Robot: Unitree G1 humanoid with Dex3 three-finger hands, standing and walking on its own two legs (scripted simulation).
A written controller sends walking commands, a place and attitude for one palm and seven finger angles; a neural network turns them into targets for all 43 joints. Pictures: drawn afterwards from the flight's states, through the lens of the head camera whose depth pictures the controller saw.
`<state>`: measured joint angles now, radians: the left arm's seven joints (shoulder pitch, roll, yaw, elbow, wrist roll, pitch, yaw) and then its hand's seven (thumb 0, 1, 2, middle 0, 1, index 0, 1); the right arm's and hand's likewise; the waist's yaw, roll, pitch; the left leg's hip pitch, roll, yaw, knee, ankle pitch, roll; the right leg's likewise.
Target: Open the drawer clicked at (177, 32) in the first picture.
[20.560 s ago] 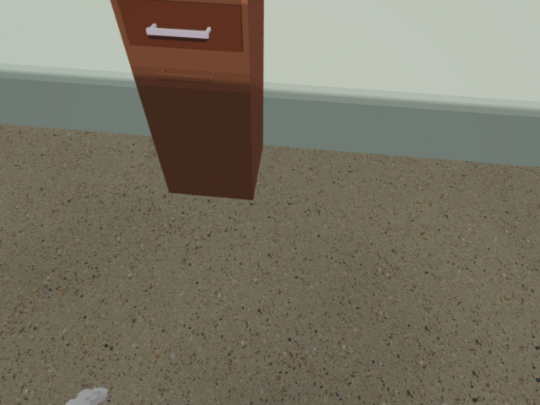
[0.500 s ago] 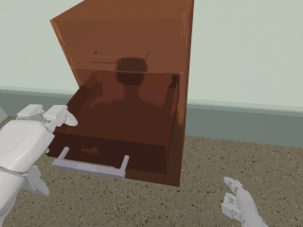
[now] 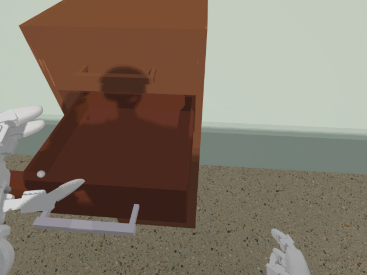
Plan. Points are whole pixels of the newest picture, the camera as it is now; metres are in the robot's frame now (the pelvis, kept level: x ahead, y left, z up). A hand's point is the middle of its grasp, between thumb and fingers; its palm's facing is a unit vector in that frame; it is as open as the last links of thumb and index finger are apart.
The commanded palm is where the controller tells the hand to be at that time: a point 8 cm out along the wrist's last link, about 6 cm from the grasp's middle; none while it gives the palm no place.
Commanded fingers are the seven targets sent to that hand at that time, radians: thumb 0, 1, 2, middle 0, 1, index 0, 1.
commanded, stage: draw the hand back to the body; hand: left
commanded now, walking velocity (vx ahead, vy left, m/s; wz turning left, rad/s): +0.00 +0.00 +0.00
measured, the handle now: (88, 216) +0.21 +0.22 +0.05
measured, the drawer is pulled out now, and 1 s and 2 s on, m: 0.30 0.30 0.30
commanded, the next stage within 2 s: step back with the hand held close in 0.54 s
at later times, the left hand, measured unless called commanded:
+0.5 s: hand (40, 174) +0.19 +0.22 +0.23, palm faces +0.49 -0.79 -0.37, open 7.7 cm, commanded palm +0.13 +0.27 +0.24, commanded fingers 0.00 0.90 0.90 -0.20 -0.30 -0.20 -0.30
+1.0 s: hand (33, 188) +0.17 +0.23 +0.22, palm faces +0.35 -0.76 -0.55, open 7.4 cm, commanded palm +0.10 +0.28 +0.24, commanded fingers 0.00 0.90 0.90 -0.20 -0.30 -0.20 -0.30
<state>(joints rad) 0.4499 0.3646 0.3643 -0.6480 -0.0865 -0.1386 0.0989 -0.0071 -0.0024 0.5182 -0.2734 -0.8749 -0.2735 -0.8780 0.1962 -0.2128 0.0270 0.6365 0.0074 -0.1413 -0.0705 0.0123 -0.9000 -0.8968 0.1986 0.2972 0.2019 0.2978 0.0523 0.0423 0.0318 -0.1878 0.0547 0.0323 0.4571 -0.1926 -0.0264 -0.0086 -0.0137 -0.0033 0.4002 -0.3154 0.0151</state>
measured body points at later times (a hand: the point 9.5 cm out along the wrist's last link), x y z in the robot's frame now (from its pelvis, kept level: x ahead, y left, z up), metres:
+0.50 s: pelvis +0.01 -0.02 +0.00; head -0.01 -0.04 +0.45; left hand +0.15 +0.26 +0.25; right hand +0.22 -0.22 -0.08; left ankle +0.04 +0.14 -0.74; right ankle -0.06 -0.13 -0.74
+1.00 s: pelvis -0.03 +0.00 -0.01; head +0.00 +0.00 +0.44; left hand +0.14 +0.27 +0.25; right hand +0.16 -0.24 -0.08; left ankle +0.04 +0.13 -0.74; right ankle -0.06 -0.13 -0.74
